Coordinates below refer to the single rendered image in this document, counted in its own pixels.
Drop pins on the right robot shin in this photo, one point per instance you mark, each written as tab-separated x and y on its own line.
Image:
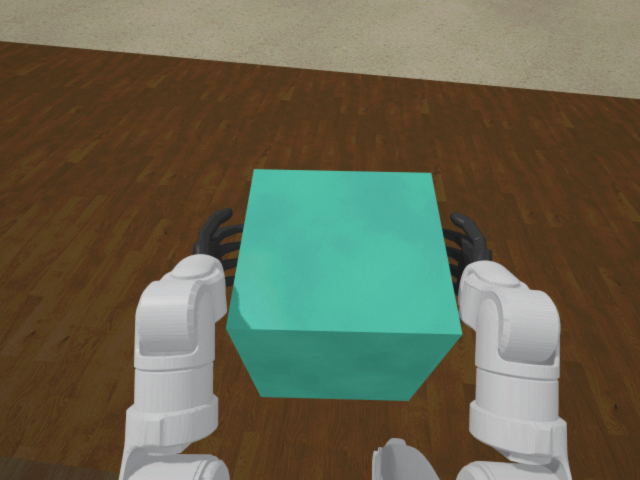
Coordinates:
396	441

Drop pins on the carton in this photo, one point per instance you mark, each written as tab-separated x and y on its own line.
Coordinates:
342	288

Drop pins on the right robot forearm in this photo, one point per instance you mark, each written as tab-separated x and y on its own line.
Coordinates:
517	353

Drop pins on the robot left hand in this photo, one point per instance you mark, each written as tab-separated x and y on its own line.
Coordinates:
210	236

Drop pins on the right robot thigh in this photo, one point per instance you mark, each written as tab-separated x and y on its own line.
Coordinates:
401	462

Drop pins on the robot left upper arm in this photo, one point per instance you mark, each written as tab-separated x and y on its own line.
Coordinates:
179	467

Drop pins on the left robot forearm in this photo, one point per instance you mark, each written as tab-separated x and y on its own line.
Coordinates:
174	404

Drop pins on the robot right hand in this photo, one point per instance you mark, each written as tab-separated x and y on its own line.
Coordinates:
473	246

